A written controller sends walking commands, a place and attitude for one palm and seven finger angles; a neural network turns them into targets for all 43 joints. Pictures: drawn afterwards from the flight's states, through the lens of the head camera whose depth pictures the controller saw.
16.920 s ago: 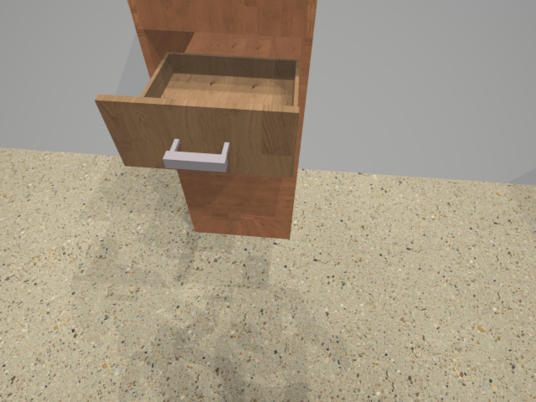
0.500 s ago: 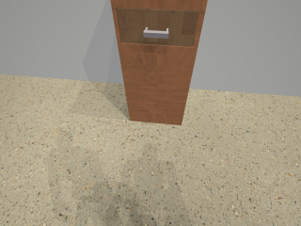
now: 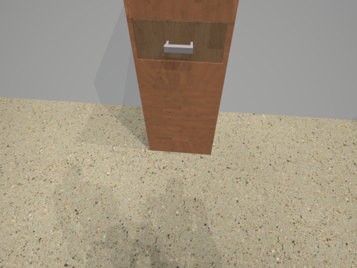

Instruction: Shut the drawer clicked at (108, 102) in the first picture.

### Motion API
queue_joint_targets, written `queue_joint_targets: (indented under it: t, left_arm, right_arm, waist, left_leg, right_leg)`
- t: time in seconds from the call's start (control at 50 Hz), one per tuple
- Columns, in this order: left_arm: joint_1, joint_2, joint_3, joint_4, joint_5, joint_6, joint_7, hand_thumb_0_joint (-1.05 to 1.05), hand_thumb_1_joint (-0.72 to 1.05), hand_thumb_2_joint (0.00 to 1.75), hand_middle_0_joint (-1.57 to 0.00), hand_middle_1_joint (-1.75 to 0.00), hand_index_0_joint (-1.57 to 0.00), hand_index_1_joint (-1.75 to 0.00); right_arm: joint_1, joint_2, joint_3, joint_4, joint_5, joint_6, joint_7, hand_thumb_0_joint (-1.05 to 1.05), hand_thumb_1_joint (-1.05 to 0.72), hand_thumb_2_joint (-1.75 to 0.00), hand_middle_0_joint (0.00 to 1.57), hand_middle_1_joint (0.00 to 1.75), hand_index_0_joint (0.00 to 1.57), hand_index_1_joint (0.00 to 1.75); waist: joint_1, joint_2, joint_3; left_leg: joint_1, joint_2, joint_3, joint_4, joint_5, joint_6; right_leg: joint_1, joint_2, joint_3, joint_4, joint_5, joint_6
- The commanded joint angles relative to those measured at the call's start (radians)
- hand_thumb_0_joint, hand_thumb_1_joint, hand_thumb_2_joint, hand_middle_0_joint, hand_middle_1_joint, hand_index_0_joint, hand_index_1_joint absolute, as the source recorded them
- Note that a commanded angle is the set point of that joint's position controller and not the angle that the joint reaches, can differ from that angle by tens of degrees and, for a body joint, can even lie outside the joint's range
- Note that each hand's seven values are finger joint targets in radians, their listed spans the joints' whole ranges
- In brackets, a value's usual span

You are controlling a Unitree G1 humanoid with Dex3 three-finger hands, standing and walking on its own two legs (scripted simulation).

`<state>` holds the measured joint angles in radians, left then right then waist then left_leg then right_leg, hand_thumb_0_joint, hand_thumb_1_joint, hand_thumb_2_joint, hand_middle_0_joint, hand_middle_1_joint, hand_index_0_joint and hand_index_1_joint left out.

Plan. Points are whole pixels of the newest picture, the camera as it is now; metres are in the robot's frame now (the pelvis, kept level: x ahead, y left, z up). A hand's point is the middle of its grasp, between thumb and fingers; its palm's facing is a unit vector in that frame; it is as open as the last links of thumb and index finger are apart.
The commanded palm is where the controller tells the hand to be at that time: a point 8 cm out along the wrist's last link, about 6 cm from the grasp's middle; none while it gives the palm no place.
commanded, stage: look to check the result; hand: left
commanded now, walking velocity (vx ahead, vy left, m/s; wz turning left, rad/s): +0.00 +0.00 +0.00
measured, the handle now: (179, 46) +0.94 +0.04 +0.03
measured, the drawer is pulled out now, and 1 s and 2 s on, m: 0.00 0.00 0.00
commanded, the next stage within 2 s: stand and wait in 0.50 s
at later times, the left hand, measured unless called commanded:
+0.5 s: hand out of the picture +0.01 +0.16 -0.17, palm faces +0.03 -0.98 -0.21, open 7.4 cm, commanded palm none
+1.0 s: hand out of the picture +0.04 +0.17 -0.17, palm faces +0.02 -0.97 -0.25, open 7.4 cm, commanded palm none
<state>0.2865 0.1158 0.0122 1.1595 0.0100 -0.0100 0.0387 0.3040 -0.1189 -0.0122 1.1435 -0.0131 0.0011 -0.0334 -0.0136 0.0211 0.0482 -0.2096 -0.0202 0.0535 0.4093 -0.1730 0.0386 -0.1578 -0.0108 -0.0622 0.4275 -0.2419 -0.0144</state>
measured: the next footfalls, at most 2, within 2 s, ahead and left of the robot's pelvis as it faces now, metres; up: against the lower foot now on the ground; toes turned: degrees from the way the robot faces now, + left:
none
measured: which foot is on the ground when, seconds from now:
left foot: down 0.00-1.00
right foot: down 0.00-1.00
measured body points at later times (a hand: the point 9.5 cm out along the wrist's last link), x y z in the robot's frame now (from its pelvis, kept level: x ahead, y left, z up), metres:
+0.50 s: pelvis +0.01 -0.01 +0.00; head +0.03 -0.02 +0.45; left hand +0.01 +0.21 -0.15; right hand +0.01 -0.23 -0.17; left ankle +0.03 +0.09 -0.74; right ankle -0.01 -0.11 -0.74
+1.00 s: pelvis +0.02 -0.03 +0.00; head +0.04 -0.04 +0.45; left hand +0.04 +0.22 -0.15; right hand +0.03 -0.26 -0.16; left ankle +0.03 +0.09 -0.74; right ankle -0.01 -0.11 -0.74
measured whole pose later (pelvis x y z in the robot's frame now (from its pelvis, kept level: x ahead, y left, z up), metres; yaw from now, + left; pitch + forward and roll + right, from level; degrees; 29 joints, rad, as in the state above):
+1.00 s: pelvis +0.02 -0.03 +0.00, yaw +0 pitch -2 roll +0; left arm 0.20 0.19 0.02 1.16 0.01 -0.02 0.03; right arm 0.21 -0.20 -0.01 1.15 -0.01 0.00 -0.03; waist -0.01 0.02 0.07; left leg -0.16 0.01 0.04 0.37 -0.18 0.00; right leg -0.09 0.03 -0.08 0.35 -0.23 -0.05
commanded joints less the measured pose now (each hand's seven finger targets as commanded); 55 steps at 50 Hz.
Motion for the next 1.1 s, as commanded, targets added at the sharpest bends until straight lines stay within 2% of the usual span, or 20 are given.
queue_joint_targets:
  t: [0.0, 0.22, 0.3, 0.4, 0.46, 0.62, 0.76, 0.82, 0.94, 0.98, 1.08]
  left_arm:
    - [0.070, 0.101, 0.014, -0.012, -0.003, -0.006, 0.002, 0.00, 0.90, 0.90, -0.20, -0.30, -0.20, -0.30]
    - [0.047, 0.122, 0.017, -0.011, -0.003, -0.008, 0.000, 0.00, 0.90, 0.90, -0.20, -0.30, -0.20, -0.30]
    - [0.039, 0.132, 0.018, -0.012, -0.003, -0.011, 0.000, 0.00, 0.90, 0.90, -0.20, -0.30, -0.20, -0.30]
    - [0.021, 0.144, 0.019, -0.016, -0.003, -0.011, -0.001, 0.00, 0.90, 0.90, -0.20, -0.30, -0.20, -0.30]
    - [0.017, 0.156, 0.021, -0.021, -0.002, -0.015, -0.002, 0.00, 0.90, 0.90, -0.20, -0.30, -0.20, -0.30]
    - [-0.014, 0.169, 0.022, -0.023, -0.003, -0.014, -0.004, 0.00, 0.90, 0.90, -0.20, -0.30, -0.20, -0.30]
    - [-0.025, 0.196, 0.028, -0.031, -0.003, -0.020, -0.005, 0.00, 0.90, 0.90, -0.20, -0.30, -0.20, -0.30]
    - [-0.035, 0.197, 0.026, -0.031, -0.004, -0.019, -0.006, 0.00, 0.90, 0.90, -0.20, -0.30, -0.20, -0.30]
    - [-0.050, 0.213, 0.028, -0.034, -0.004, -0.021, -0.007, 0.00, 0.90, 0.90, -0.20, -0.30, -0.20, -0.30]
    - [-0.052, 0.222, 0.030, -0.036, -0.004, -0.022, -0.006, 0.00, 0.90, 0.90, -0.20, -0.30, -0.20, -0.30]
    - [-0.064, 0.231, 0.030, -0.037, -0.004, -0.021, -0.008, 0.00, 0.90, 0.90, -0.20, -0.30, -0.20, -0.30]
  right_arm:
    - [0.079, -0.084, -0.009, -0.013, -0.002, -0.005, -0.009, 0.00, -0.90, -0.90, 0.20, 0.30, 0.20, 0.30]
    - [0.051, -0.109, -0.011, -0.009, -0.002, -0.005, -0.010, 0.00, -0.90, -0.90, 0.20, 0.30, 0.20, 0.30]
    - [0.040, -0.117, -0.011, -0.010, -0.002, -0.007, -0.010, 0.00, -0.90, -0.90, 0.20, 0.30, 0.20, 0.30]
    - [0.023, -0.127, -0.012, -0.011, -0.003, -0.006, -0.009, 0.00, -0.90, -0.90, 0.20, 0.30, 0.20, 0.30]
    - [0.016, -0.144, -0.014, -0.014, -0.002, -0.009, -0.010, 0.00, -0.90, -0.90, 0.20, 0.30, 0.20, 0.30]
    - [-0.014, -0.159, -0.013, -0.015, -0.003, -0.008, -0.009, 0.00, -0.90, -0.90, 0.20, 0.30, 0.20, 0.30]
    - [-0.029, -0.182, -0.016, -0.021, -0.001, -0.011, -0.009, 0.00, -0.90, -0.90, 0.20, 0.30, 0.20, 0.30]
    - [-0.038, -0.184, -0.016, -0.019, -0.003, -0.010, -0.008, 0.00, -0.90, -0.90, 0.20, 0.30, 0.20, 0.30]
    - [-0.054, -0.200, -0.017, -0.022, -0.003, -0.009, -0.008, 0.00, -0.90, -0.90, 0.20, 0.30, 0.20, 0.30]
    - [-0.055, -0.205, -0.018, -0.023, -0.001, -0.010, -0.008, 0.00, -0.90, -0.90, 0.20, 0.30, 0.20, 0.30]
    - [-0.066, -0.215, -0.017, -0.024, -0.002, -0.009, -0.007, 0.00, -0.90, -0.90, 0.20, 0.30, 0.20, 0.30]
  waist:
    - [0.000, -0.021, 0.045]
    - [0.000, -0.016, 0.041]
    - [0.001, -0.021, 0.021]
    - [0.001, -0.014, 0.041]
    - [0.003, -0.021, 0.013]
    - [0.001, -0.018, 0.023]
    - [0.005, -0.030, -0.013]
    - [0.004, -0.029, 0.007]
    - [0.002, -0.014, -0.004]
    - [0.002, -0.027, -0.018]
    - [0.002, -0.014, 0.000]
  left_leg:
    - [0.018, 0.112, -0.120, -0.082, 0.027, 0.003]
    - [0.032, 0.119, -0.116, -0.082, 0.038, -0.001]
    - [0.046, 0.120, -0.113, -0.075, 0.078, -0.002]
    - [0.042, 0.121, -0.110, -0.079, 0.075, -0.007]
    - [0.056, 0.125, -0.113, -0.073, 0.104, -0.006]
    - [0.060, 0.128, -0.112, -0.084, 0.092, -0.010]
    - [0.078, 0.132, -0.110, -0.077, 0.141, -0.012]
    - [0.074, 0.130, -0.109, -0.083, 0.126, -0.014]
    - [0.087, 0.135, -0.106, -0.082, 0.135, -0.017]
    - [0.093, 0.136, -0.108, -0.081, 0.152, -0.015]
    - [0.088, 0.138, -0.108, -0.090, 0.135, -0.018]
  right_leg:
    - [-0.069, -0.091, 0.100, -0.115, 0.008, -0.035]
    - [-0.058, -0.092, 0.101, -0.127, 0.012, -0.037]
    - [-0.037, -0.096, 0.104, -0.129, 0.051, -0.038]
    - [-0.042, -0.097, 0.107, -0.140, 0.051, -0.038]
    - [-0.021, -0.096, 0.107, -0.137, 0.084, -0.038]
    - [-0.020, -0.100, 0.110, -0.150, 0.082, -0.038]
    - [0.018, -0.105, 0.106, -0.148, 0.168, -0.035]
    - [0.011, -0.108, 0.106, -0.156, 0.155, -0.035]
    - [0.020, -0.110, 0.109, -0.160, 0.186, -0.035]
    - [0.034, -0.112, 0.106, -0.157, 0.216, -0.032]
    - [0.026, -0.110, 0.109, -0.168, 0.183, -0.033]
